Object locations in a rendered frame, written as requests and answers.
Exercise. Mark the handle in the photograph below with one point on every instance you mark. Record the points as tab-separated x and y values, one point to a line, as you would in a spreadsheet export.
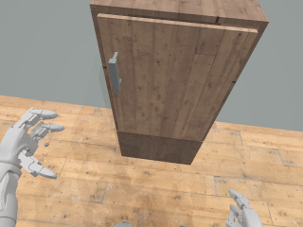
113	68

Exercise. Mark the left robot hand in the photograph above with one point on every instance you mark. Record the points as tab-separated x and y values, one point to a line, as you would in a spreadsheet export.
16	140

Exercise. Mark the right robot hand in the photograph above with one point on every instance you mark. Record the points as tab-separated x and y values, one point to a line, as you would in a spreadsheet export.
246	215

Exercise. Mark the cupboard door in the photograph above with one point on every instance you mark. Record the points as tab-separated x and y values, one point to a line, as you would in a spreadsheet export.
174	75

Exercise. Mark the left robot forearm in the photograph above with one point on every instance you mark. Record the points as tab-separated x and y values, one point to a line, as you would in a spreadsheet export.
9	176

